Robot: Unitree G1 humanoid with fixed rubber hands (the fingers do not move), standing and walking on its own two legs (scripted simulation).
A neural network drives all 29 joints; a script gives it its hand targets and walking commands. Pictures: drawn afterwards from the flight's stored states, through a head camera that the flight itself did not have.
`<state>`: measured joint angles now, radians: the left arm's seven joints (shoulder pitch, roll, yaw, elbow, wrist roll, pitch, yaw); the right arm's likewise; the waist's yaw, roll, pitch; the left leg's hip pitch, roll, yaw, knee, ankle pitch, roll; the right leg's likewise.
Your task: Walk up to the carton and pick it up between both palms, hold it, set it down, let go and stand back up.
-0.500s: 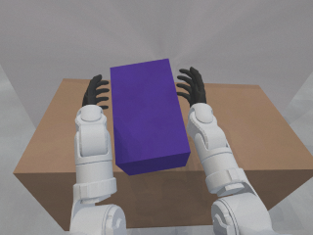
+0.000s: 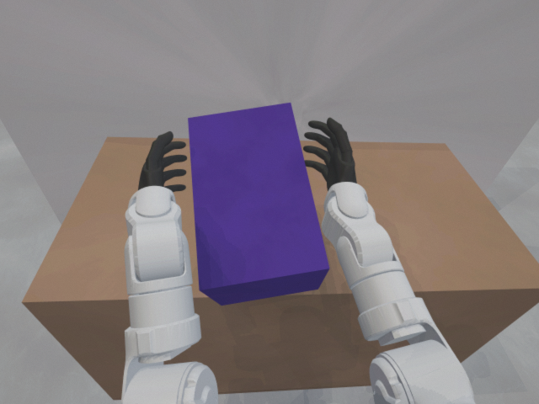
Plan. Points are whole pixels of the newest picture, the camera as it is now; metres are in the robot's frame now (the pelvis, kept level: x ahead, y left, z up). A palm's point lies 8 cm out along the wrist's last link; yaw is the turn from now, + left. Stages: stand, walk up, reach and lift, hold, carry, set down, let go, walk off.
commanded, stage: hold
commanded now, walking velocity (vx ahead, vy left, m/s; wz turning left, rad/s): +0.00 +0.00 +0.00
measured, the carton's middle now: (255, 206) +0.38 +0.01 +0.11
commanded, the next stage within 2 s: set down in 1.38 s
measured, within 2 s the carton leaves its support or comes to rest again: neither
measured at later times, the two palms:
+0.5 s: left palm (163, 183) +0.35 +0.14 +0.18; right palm (344, 171) +0.36 -0.11 +0.19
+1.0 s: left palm (154, 189) +0.33 +0.15 +0.18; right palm (339, 178) +0.35 -0.10 +0.19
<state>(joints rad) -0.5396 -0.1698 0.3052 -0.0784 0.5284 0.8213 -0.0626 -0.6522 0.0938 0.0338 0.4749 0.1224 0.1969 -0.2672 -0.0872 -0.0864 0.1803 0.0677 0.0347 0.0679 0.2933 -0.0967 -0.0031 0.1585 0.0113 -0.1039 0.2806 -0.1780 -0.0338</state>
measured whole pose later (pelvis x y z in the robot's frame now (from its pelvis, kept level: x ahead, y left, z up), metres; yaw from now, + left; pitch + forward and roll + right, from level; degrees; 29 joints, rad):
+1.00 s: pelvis -0.01 +0.00 +0.00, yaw +0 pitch -15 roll +0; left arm -0.57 -0.17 0.31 -0.04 0.52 0.81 -0.05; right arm -0.67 0.10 -0.02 0.51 0.07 0.17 -0.25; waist -0.08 -0.07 0.17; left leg 0.05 0.03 0.07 0.28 -0.08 0.01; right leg 0.13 0.00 -0.11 0.29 -0.17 -0.03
